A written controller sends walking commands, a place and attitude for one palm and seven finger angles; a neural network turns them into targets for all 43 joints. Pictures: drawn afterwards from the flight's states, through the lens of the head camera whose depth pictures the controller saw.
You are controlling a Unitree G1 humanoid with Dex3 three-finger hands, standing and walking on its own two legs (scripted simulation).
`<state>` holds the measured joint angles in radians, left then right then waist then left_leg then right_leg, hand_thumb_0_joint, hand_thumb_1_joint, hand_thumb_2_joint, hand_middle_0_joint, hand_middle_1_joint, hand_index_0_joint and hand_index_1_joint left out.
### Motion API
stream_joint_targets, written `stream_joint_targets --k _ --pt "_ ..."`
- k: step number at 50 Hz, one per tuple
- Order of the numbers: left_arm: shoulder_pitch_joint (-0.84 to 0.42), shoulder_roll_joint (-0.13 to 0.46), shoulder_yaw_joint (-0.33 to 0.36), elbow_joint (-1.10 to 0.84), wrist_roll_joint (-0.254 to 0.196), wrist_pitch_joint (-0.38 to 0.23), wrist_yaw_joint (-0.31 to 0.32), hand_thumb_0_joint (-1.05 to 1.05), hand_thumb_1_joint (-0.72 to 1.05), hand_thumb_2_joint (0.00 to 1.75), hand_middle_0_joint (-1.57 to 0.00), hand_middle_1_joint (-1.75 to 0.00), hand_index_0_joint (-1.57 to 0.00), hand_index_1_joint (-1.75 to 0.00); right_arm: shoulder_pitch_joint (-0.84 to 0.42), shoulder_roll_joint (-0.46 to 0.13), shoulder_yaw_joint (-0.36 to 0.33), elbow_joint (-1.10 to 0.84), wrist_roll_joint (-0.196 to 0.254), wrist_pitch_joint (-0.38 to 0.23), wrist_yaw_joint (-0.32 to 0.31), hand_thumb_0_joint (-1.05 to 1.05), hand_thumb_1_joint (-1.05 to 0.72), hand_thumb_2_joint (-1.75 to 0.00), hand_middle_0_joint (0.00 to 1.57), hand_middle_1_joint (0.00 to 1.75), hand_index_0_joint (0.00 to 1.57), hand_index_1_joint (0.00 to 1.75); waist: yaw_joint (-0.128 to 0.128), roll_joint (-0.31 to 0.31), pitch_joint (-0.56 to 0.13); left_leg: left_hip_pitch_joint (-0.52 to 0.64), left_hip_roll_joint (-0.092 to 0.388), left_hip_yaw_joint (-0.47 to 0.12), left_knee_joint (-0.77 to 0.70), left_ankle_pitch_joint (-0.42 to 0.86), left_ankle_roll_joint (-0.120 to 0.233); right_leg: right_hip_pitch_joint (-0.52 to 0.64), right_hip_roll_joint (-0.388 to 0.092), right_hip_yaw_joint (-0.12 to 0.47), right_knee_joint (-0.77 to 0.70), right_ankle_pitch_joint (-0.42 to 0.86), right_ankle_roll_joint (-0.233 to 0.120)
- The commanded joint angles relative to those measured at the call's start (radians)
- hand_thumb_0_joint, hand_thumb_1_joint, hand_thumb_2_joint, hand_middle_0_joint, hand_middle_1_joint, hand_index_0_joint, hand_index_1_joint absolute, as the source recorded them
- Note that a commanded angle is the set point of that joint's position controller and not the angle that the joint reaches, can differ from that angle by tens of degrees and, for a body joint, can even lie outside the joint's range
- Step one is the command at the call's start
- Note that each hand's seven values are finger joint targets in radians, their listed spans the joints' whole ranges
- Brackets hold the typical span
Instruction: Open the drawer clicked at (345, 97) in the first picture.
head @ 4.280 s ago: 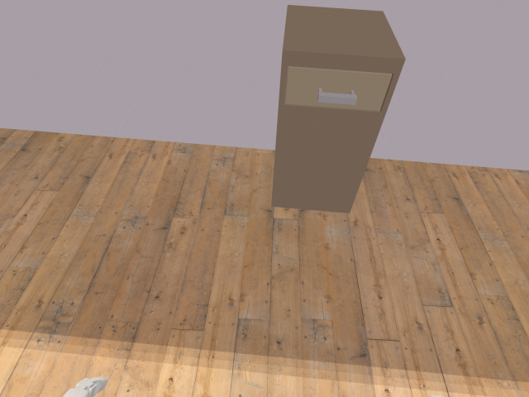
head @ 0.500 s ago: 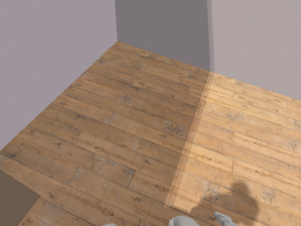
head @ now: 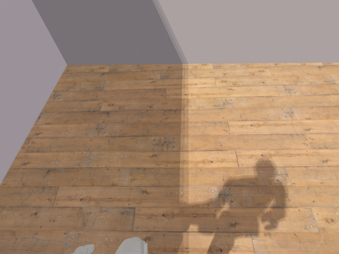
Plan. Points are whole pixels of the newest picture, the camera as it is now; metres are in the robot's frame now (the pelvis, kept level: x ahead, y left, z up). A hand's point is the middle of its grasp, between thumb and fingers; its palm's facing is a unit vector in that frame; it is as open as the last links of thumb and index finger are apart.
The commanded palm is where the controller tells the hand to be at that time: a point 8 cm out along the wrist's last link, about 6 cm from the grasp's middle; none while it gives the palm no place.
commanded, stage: walk to a spot facing it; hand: left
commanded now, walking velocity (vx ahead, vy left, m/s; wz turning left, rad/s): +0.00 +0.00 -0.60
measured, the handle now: out of the picture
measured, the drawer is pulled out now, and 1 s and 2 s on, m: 0.00 0.00 0.00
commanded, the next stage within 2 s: none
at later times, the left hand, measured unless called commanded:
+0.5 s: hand out of the picture +0.13 +0.25 -0.17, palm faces -0.24 -0.95 -0.20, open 7.4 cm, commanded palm none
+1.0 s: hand (140, 235) +0.18 +0.10 -0.15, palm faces -0.57 -0.78 -0.27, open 7.4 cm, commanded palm none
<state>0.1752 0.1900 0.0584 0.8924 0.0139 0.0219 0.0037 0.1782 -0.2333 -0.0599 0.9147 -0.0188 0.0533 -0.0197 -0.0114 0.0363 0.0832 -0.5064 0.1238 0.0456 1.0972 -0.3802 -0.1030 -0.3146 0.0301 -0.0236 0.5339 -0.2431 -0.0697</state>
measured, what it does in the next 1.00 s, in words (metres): steps on the spot, turning right: left foot, then right foot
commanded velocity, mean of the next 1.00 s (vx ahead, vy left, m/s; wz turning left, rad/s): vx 0.00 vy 0.00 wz -0.60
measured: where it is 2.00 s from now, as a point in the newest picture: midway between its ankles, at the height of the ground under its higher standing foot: outside the picture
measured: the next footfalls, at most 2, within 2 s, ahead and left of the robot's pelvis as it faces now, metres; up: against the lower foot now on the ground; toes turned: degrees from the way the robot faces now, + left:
left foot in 0.24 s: +0.06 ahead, +0.15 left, +0.00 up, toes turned -5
right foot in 0.74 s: -0.04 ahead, -0.08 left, +0.00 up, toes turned -35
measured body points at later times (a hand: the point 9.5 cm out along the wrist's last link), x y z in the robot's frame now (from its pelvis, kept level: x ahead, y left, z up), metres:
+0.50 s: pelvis +0.01 +0.06 +0.01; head +0.05 +0.08 +0.45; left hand +0.14 +0.30 -0.15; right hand +0.01 -0.20 -0.11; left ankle +0.02 +0.15 -0.74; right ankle -0.08 -0.08 -0.64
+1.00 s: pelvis -0.02 +0.00 +0.00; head +0.00 -0.04 +0.45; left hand +0.21 +0.14 -0.12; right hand -0.11 -0.25 -0.15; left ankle +0.08 +0.15 -0.65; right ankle -0.07 -0.06 -0.74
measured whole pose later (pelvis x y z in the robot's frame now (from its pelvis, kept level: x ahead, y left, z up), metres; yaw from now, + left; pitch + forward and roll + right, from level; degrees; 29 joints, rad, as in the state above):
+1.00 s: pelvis -0.02 +0.00 +0.00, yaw -37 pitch +0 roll +1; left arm 0.17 0.20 0.05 0.90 0.01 0.02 0.00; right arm 0.18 -0.24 -0.06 0.92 -0.02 0.06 -0.02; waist -0.02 0.03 0.09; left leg -0.52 0.13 0.02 1.10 -0.36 -0.11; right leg -0.23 0.05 0.01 0.50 -0.27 -0.07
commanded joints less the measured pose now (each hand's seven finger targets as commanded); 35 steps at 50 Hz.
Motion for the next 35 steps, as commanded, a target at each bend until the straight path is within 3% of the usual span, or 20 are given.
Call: stream_joint_targets --k 1,4,7,10,11,12,13,14,15,16,17,19,21,25,27,31,33,35 --pt "0.054 0.206 0.059 -0.053 0.004 -0.022 0.014 0.00 0.90 0.90 -0.20 -0.30 -0.20 -0.30 -0.007 -0.067 -0.017 -0.080 0.001 -0.020 -0.003 0.00 -0.90 -0.90 0.20 0.30 0.20 0.30 0.029 -0.150 -0.157 -0.034 -0.018 -0.025 -0.088 -0.002 -0.006 0.188 -0.253 0.294 -0.160 0.467 -0.099" --pt "0.063 0.217 0.063 -0.051 0.006 -0.015 0.011 0.00 0.90 0.90 -0.20 -0.30 -0.20 -0.30 -0.053 -0.063 -0.014 -0.098 0.005 -0.024 -0.004 0.00 -0.90 -0.90 0.20 0.30 0.20 0.30 0.045 -0.159 -0.157 0.005 -0.044 -0.023 -0.191 -0.029 0.002 0.179 -0.245 0.354 -0.154 0.457 -0.111" --pt "0.029 0.229 0.068 -0.065 0.010 -0.007 0.013 0.00 0.90 0.90 -0.20 -0.30 -0.20 -0.30 -0.040 -0.061 -0.014 -0.107 0.013 -0.030 -0.008 0.00 -0.90 -0.90 0.20 0.30 0.20 0.30 0.035 -0.182 -0.162 0.100 -0.064 -0.027 -0.308 -0.050 0.020 0.126 -0.246 0.402 -0.140 0.437 -0.109" --pt "-0.024 0.222 0.067 -0.078 0.003 0.003 0.009 0.00 0.90 0.90 -0.20 -0.30 -0.20 -0.30 0.054 -0.064 -0.016 -0.082 0.017 -0.042 -0.015 0.00 -0.90 -0.90 0.20 0.30 0.20 0.30 -0.011 -0.175 -0.187 0.281 -0.095 -0.003 -0.566 0.092 0.038 0.050 -0.182 0.399 -0.076 0.394 -0.044" --pt "-0.031 0.199 0.061 -0.080 -0.003 0.007 0.006 0.00 0.90 0.90 -0.20 -0.30 -0.20 -0.30 0.084 -0.085 -0.019 -0.074 0.017 -0.048 -0.019 0.00 -0.90 -0.90 0.20 0.30 0.20 0.30 -0.028 -0.125 -0.190 0.403 -0.060 -0.020 -0.678 0.162 0.050 -0.038 -0.132 0.365 -0.021 0.302 0.000" --pt "-0.015 0.145 0.051 -0.098 -0.012 0.012 0.001 0.00 0.90 0.90 -0.20 -0.30 -0.20 -0.30 0.105 -0.161 -0.029 -0.078 0.006 -0.059 -0.021 0.00 -0.90 -0.90 0.20 0.30 0.20 0.30 -0.036 0.098 -0.210 0.504 0.137 -0.221 -0.806 0.158 0.110 -0.181 -0.012 0.259 0.131 0.055 0.057" --pt "0.003 0.121 0.048 -0.113 -0.006 0.013 -0.009 0.00 0.90 0.90 -0.20 -0.30 -0.20 -0.30 0.069 -0.232 -0.041 -0.101 -0.001 -0.053 -0.017 0.00 -0.90 -0.90 0.20 0.30 0.20 0.30 -0.013 0.307 -0.150 0.469 0.350 -0.391 -0.864 0.248 0.197 -0.307 0.058 0.098 0.378 -0.330 0.114" --pt "0.008 0.163 0.061 -0.099 0.008 0.015 -0.012 0.00 0.90 0.90 -0.20 -0.30 -0.20 -0.30 0.029 -0.218 -0.036 -0.124 -0.006 -0.048 -0.014 0.00 -0.90 -0.90 0.20 0.30 0.20 0.30 -0.012 0.198 -0.117 0.350 0.379 -0.371 -0.857 0.230 0.249 -0.267 0.003 0.109 0.557 -0.325 0.123" --pt "0.037 0.174 0.073 -0.065 0.021 0.026 -0.014 0.00 0.90 0.90 -0.20 -0.30 -0.20 -0.30 -0.036 -0.145 -0.019 -0.124 -0.005 -0.056 -0.021 0.00 -0.90 -0.90 0.20 0.30 0.20 0.30 0.026 0.194 -0.081 0.283 0.292 -0.279 -0.874 0.229 0.203 -0.262 -0.016 0.133 0.618 -0.229 0.144" --pt "0.053 0.177 0.080 -0.055 0.019 0.029 -0.023 0.00 0.90 0.90 -0.20 -0.30 -0.20 -0.30 -0.081 -0.130 -0.009 -0.146 -0.003 -0.059 -0.023 0.00 -0.90 -0.90 0.20 0.30 0.20 0.30 0.048 0.170 -0.067 0.262 0.252 -0.202 -0.855 0.243 0.188 -0.250 -0.025 0.108 0.671 -0.195 0.146" --pt "0.057 0.167 0.079 -0.054 0.019 0.029 -0.031 0.00 0.90 0.90 -0.20 -0.30 -0.20 -0.30 -0.081 -0.128 -0.009 -0.149 -0.006 -0.062 -0.021 0.00 -0.90 -0.90 0.20 0.30 0.20 0.30 0.046 0.131 -0.065 0.277 0.211 -0.125 -0.830 0.300 0.185 -0.256 -0.028 0.086 0.713 -0.164 0.150" --pt "0.045 0.141 0.068 -0.052 0.013 0.032 -0.036 0.00 0.90 0.90 -0.20 -0.30 -0.20 -0.30 -0.027 -0.124 -0.015 -0.129 -0.005 -0.066 -0.021 0.00 -0.90 -0.90 0.20 0.30 0.20 0.30 0.027 0.121 -0.091 0.367 0.180 -0.048 -0.788 0.430 0.196 -0.276 -0.037 0.058 0.712 -0.141 0.164" --pt "0.022 0.124 0.061 -0.059 0.009 0.031 -0.038 0.00 0.90 0.90 -0.20 -0.30 -0.20 -0.30 0.035 -0.125 -0.020 -0.108 -0.002 -0.068 -0.021 0.00 -0.90 -0.90 0.20 0.30 0.20 0.30 0.002 0.117 -0.105 0.442 0.184 -0.008 -0.762 0.525 0.202 -0.296 -0.050 0.032 0.673 -0.138 0.173" --pt "-0.021 0.104 0.051 -0.074 0.006 0.037 -0.037 0.00 0.90 0.90 -0.20 -0.30 -0.20 -0.30 0.104 -0.140 -0.032 -0.075 -0.002 -0.065 -0.016 0.00 -0.90 -0.90 0.20 0.30 0.20 0.30 -0.023 0.139 -0.110 0.507 0.224 0.017 -0.749 0.560 0.225 -0.282 -0.081 -0.004 0.548 -0.174 0.180" --pt "-0.058 0.100 0.046 -0.082 0.005 0.039 -0.038 0.00 0.90 0.90 -0.20 -0.30 -0.20 -0.30 0.118 -0.146 -0.038 -0.063 -0.005 -0.060 -0.011 0.00 -0.90 -0.90 0.20 0.30 0.20 0.30 -0.039 0.153 -0.088 0.485 0.243 0.038 -0.749 0.552 0.229 -0.247 -0.093 -0.026 0.469 -0.196 0.177" --pt "-0.069 0.091 0.037 -0.084 0.006 0.027 -0.037 0.00 0.90 0.90 -0.20 -0.30 -0.20 -0.30 0.122 -0.167 -0.051 -0.043 -0.008 -0.055 -0.001 0.00 -0.90 -0.90 0.20 0.30 0.20 0.30 -0.048 0.194 -0.111 0.476 0.258 0.095 -0.692 0.597 0.220 -0.139 -0.072 -0.080 0.275 -0.217 0.152" --pt "-0.051 0.088 0.037 -0.083 0.004 0.018 -0.033 0.00 0.90 0.90 -0.20 -0.30 -0.20 -0.30 0.113 -0.177 -0.057 -0.038 -0.009 -0.054 0.003 0.00 -0.90 -0.90 0.20 0.30 0.20 0.30 -0.036 0.205 -0.129 0.472 0.268 0.121 -0.648 0.619 0.201 -0.087 -0.062 -0.087 0.177 -0.189 0.132" --pt "0.009 0.112 0.041 -0.064 0.006 0.000 -0.027 0.00 0.90 0.90 -0.20 -0.30 -0.20 -0.30 0.115 -0.173 -0.057 -0.034 -0.003 -0.053 0.007 0.00 -0.90 -0.90 0.20 0.30 0.20 0.30 0.004 0.139 -0.173 0.428 0.240 0.188 -0.506 0.601 0.132 0.075 -0.048 -0.102 -0.045 0.004 0.107"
